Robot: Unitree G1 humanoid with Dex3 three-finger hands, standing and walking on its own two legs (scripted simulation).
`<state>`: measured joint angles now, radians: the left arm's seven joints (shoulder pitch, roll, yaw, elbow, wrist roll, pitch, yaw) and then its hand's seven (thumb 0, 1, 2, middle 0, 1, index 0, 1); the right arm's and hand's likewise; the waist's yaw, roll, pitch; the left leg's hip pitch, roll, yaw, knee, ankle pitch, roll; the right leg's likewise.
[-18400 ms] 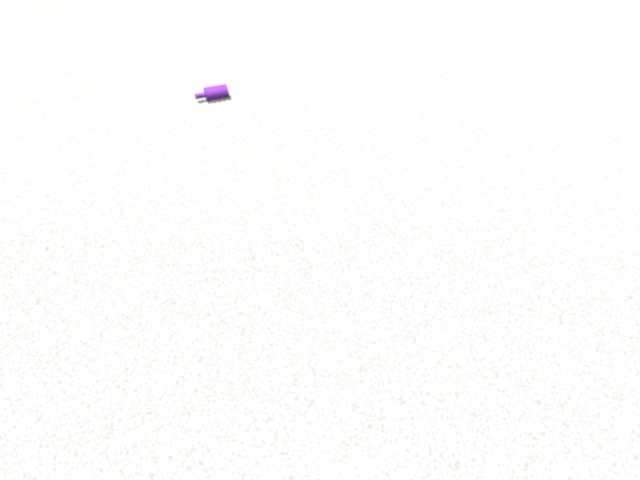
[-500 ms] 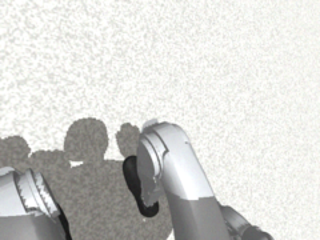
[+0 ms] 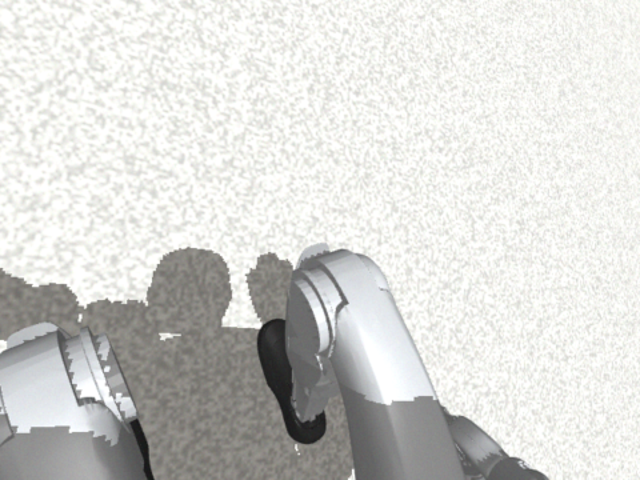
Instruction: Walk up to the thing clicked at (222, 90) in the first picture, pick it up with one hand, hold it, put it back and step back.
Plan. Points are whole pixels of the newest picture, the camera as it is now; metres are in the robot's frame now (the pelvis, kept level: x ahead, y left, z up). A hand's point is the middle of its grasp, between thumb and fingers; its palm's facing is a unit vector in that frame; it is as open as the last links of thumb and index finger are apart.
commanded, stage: settle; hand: left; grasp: from above
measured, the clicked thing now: out of the picture +0.45 +0.38 -0.25
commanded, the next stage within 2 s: lift in 0.54 s
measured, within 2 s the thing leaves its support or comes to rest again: neither
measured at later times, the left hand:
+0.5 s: hand out of the picture +0.44 +0.36 -0.13, palm faces -0.45 -0.12 -0.89, open 10.1 cm
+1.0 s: hand out of the picture +0.41 +0.36 -0.06, palm faces -0.45 -0.14 -0.88, open 10.0 cm
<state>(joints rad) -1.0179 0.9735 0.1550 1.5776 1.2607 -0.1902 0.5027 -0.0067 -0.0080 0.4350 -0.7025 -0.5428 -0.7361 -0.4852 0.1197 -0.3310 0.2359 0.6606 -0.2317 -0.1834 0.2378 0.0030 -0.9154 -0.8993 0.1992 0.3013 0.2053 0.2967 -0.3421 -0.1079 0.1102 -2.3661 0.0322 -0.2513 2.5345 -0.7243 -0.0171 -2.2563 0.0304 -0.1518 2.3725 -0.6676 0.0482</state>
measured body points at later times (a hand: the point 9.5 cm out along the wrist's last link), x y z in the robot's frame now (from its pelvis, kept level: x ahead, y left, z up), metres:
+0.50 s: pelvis -0.01 +0.00 +0.03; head +0.23 +0.10 +0.39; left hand +0.46 +0.36 -0.08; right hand +0.08 -0.27 -0.07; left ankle +0.06 +0.13 -0.27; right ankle +0.11 -0.12 -0.27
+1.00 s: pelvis -0.01 +0.00 +0.07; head +0.21 +0.08 +0.45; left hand +0.43 +0.36 -0.01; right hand +0.07 -0.27 -0.04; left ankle +0.06 +0.13 -0.27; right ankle +0.11 -0.12 -0.27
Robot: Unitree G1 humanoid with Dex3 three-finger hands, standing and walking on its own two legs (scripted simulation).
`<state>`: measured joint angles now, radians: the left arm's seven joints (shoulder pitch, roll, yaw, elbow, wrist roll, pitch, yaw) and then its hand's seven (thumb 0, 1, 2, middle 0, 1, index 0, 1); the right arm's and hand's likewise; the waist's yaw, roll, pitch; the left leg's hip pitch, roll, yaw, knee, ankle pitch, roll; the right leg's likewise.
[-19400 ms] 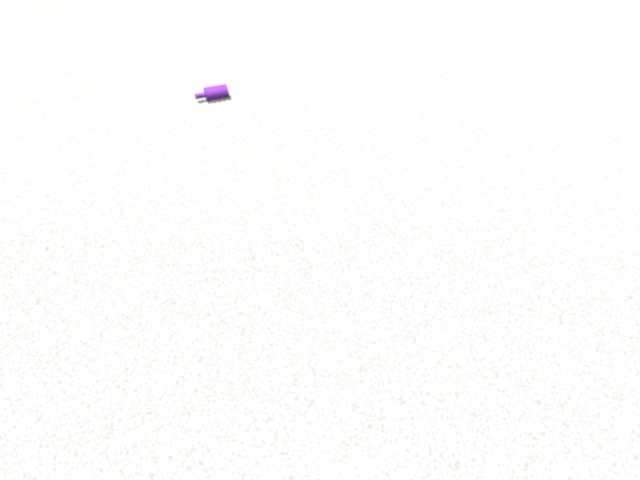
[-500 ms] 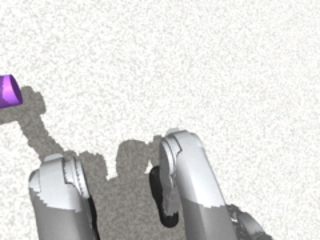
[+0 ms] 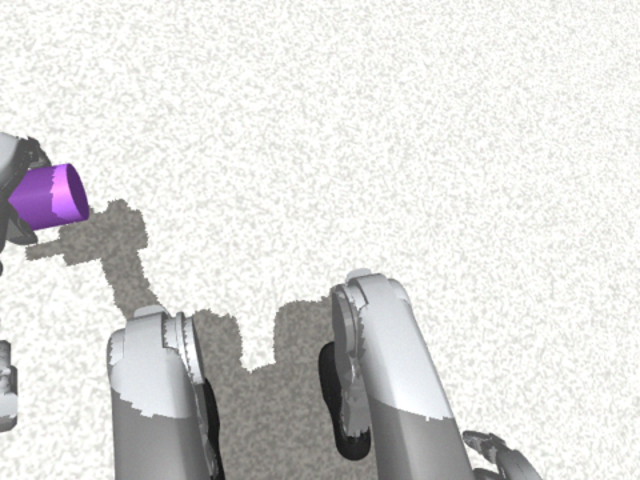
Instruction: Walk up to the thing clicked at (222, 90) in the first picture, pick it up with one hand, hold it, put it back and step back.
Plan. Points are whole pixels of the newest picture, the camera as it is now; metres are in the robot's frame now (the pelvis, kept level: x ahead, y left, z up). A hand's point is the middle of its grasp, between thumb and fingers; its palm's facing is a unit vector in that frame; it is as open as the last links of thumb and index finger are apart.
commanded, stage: lift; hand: left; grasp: from above
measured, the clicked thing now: out of the picture +0.47 +0.34 -0.16
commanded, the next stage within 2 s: hold in 1.32 s
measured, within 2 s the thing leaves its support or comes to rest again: neither
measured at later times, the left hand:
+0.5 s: hand out of the picture +0.39 +0.29 +0.06, palm faces -0.42 -0.13 -0.90, open 9.9 cm
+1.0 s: hand out of the picture +0.35 +0.26 +0.23, palm faces -0.44 -0.13 -0.89, open 9.9 cm
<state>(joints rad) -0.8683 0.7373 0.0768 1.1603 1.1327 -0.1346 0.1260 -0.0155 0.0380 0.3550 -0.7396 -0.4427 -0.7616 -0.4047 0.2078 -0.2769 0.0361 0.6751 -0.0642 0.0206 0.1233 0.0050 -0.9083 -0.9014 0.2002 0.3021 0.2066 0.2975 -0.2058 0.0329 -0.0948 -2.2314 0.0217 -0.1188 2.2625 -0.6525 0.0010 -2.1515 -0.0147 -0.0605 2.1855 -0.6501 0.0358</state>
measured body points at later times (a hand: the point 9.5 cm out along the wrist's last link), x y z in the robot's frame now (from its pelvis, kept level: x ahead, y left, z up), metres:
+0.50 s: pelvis +0.00 +0.00 +0.14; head +0.17 +0.04 +0.56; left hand +0.41 +0.30 +0.11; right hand +0.14 -0.26 +0.02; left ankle +0.08 +0.12 -0.34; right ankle +0.11 -0.13 -0.34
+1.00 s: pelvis +0.04 +0.00 +0.31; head +0.11 +0.01 +0.75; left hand +0.37 +0.27 +0.28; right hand +0.15 -0.26 +0.19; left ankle +0.08 +0.13 -0.34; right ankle +0.10 -0.13 -0.34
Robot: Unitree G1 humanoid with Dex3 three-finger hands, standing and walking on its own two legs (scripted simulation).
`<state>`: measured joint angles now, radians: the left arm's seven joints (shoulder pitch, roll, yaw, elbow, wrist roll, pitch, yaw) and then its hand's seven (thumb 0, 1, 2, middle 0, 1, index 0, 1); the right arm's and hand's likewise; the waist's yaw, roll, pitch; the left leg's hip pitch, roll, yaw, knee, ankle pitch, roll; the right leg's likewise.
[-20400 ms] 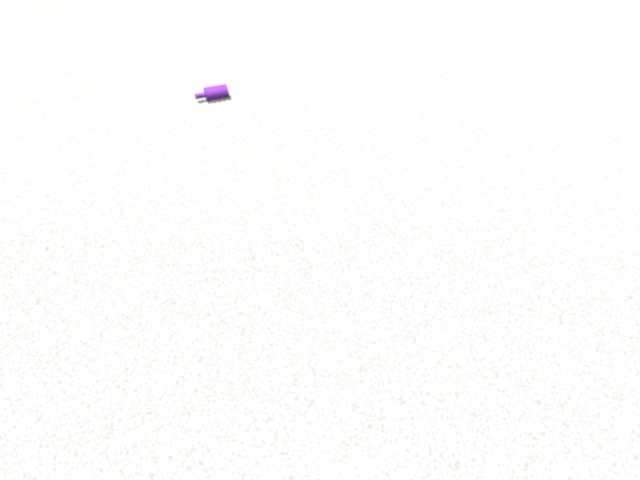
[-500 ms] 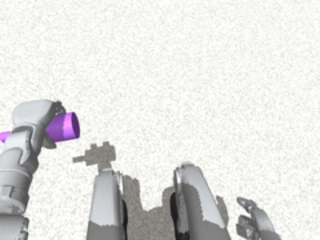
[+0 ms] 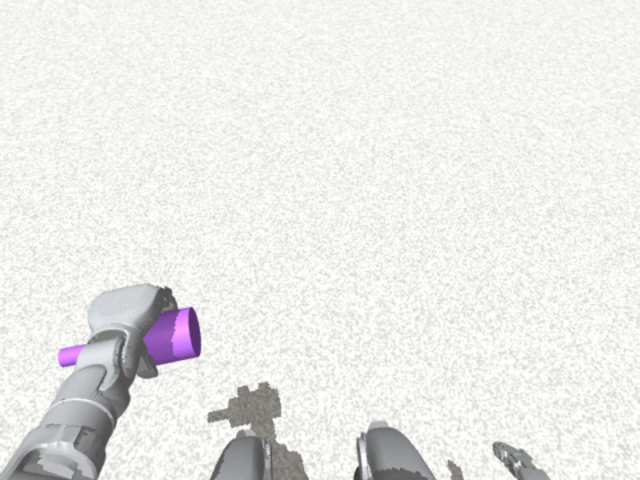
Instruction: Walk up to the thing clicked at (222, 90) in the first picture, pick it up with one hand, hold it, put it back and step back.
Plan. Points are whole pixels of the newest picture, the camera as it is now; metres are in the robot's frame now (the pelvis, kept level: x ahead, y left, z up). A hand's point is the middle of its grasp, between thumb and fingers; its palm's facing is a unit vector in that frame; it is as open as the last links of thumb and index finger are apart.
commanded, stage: lift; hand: left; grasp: from above
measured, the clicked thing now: (130, 344) +0.34 +0.26 -0.11
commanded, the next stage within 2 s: hold in 0.32 s
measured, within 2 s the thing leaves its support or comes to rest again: neither
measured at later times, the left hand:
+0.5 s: hand (138, 302) +0.36 +0.22 -0.01, palm faces -0.44 -0.09 -0.90, open 9.9 cm
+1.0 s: hand (133, 285) +0.36 +0.21 +0.03, palm faces -0.45 -0.07 -0.89, open 9.8 cm
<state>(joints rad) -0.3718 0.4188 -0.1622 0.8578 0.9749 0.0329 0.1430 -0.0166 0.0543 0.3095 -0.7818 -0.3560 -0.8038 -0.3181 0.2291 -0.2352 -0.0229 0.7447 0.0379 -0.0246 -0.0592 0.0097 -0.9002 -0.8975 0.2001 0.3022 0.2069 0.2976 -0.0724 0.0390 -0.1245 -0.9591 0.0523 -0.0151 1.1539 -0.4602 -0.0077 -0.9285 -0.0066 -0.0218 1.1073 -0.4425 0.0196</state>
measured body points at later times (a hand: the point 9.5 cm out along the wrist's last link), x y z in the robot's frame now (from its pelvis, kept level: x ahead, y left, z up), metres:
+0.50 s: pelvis +0.04 +0.00 +0.06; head +0.08 -0.01 +0.51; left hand +0.37 +0.22 +0.04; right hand +0.13 -0.27 -0.06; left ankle +0.05 +0.12 -0.65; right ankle +0.05 -0.14 -0.65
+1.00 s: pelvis +0.05 +0.00 +0.08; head +0.08 -0.02 +0.53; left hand +0.38 +0.21 +0.08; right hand +0.17 -0.27 -0.04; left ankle +0.05 +0.12 -0.65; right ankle +0.05 -0.14 -0.65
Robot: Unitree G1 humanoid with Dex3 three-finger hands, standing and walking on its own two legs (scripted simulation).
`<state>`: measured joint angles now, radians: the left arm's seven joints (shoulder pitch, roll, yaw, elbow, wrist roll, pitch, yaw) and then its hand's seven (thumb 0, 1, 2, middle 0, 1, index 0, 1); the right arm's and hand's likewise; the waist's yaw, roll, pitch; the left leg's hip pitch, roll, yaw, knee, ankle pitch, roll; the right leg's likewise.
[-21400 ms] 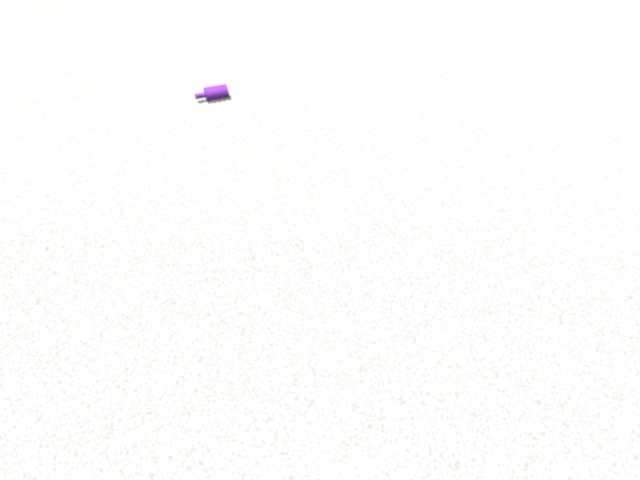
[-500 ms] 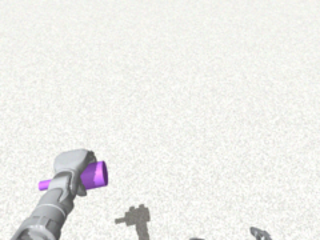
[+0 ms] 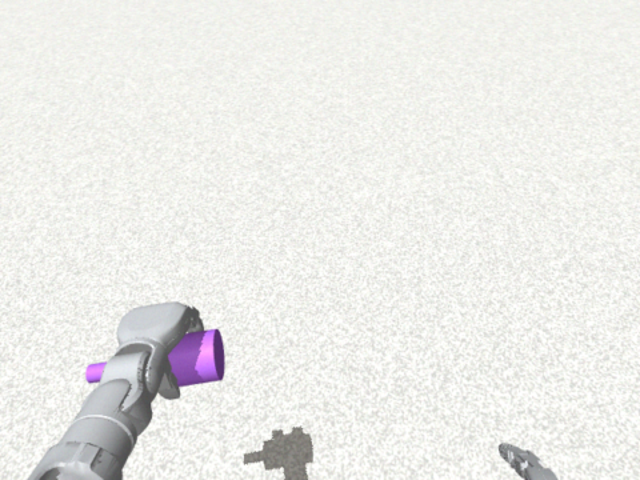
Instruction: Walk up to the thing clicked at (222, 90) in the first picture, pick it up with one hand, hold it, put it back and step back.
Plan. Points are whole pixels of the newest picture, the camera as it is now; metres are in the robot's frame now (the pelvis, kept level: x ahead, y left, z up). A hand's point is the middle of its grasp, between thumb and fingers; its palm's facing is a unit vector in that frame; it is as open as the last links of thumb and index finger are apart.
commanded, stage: hold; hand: left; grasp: from above
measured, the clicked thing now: (155, 363) +0.31 +0.25 -0.09
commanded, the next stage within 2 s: crouch in 1.32 s
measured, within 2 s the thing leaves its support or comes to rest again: neither
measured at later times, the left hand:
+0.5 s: hand (164, 371) +0.28 +0.21 -0.04, palm faces -0.44 -0.07 -0.89, open 9.8 cm
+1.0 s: hand (159, 375) +0.27 +0.21 -0.03, palm faces -0.44 -0.07 -0.89, open 9.9 cm
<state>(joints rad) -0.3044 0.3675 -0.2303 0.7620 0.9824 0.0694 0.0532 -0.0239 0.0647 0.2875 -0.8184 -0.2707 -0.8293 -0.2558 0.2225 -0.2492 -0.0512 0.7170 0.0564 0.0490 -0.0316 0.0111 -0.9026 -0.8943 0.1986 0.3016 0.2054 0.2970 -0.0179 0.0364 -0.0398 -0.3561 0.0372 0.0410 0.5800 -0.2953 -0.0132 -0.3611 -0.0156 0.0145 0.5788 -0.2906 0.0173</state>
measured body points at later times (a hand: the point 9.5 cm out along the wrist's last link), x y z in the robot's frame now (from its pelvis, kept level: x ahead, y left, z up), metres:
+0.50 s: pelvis -0.02 -0.01 +0.01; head -0.01 -0.03 +0.46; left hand +0.30 +0.21 +0.01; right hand +0.13 -0.26 -0.11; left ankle +0.00 +0.13 -0.73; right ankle +0.00 -0.13 -0.73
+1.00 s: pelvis -0.02 +0.00 +0.01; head -0.02 -0.03 +0.46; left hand +0.29 +0.22 +0.02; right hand +0.13 -0.25 -0.11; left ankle +0.00 +0.13 -0.73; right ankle +0.00 -0.13 -0.73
